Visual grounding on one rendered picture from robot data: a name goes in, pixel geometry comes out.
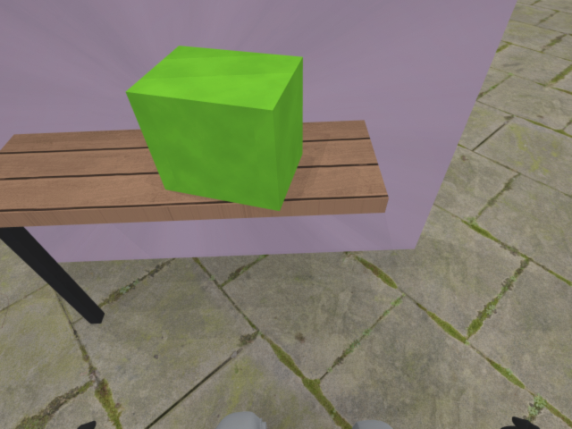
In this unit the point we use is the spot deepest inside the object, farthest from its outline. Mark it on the carton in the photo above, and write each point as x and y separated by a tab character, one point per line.
223	124

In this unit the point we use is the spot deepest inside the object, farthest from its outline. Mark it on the table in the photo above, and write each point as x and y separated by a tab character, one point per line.
109	176

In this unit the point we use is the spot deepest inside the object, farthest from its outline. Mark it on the left robot thigh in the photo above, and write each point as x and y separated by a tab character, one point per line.
242	420

